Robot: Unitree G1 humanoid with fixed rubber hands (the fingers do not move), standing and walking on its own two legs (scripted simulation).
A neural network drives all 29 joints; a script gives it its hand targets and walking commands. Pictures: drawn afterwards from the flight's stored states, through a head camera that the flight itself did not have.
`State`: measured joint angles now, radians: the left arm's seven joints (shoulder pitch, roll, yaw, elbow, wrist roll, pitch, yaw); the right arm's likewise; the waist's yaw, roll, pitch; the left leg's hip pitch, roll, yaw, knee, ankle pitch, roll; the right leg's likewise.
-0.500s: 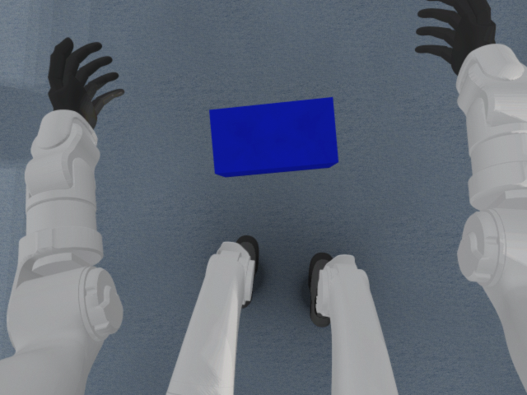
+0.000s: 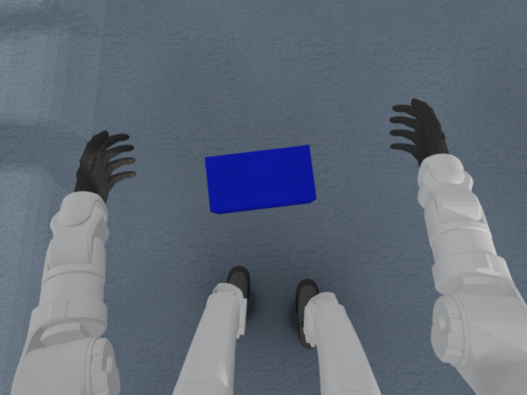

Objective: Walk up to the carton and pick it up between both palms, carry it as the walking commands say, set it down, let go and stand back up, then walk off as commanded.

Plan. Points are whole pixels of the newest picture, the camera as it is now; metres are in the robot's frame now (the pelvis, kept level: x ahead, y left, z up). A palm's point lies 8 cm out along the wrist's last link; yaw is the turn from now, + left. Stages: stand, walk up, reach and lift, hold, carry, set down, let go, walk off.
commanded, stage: let go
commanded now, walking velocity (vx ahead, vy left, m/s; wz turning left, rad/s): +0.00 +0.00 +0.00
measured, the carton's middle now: (260, 181) +0.46 +0.06 -0.62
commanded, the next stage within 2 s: stand in 1.14 s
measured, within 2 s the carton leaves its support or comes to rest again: neither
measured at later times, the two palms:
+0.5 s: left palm (58, 317) +0.22 +0.24 +0.01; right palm (497, 282) +0.27 -0.22 -0.01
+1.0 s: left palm (52, 329) +0.21 +0.24 +0.02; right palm out of the picture +0.21 -0.24 +0.02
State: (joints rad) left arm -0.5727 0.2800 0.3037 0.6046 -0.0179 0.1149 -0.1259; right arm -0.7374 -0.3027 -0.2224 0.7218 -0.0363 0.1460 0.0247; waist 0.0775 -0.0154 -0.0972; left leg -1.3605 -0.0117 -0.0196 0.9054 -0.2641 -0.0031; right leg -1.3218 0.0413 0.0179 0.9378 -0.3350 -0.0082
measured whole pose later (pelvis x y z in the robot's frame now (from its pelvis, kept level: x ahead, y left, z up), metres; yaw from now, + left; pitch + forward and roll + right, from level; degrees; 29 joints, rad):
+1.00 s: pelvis +0.05 +0.00 +0.08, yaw +1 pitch -5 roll +0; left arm 0.21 0.22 0.06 0.39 0.01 0.21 -0.05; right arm 0.23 -0.23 -0.04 0.43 0.00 0.11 0.05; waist 0.01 -0.01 0.11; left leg -0.13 -0.02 -0.03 0.47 -0.25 0.00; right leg -0.07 0.02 0.03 0.47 -0.31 -0.02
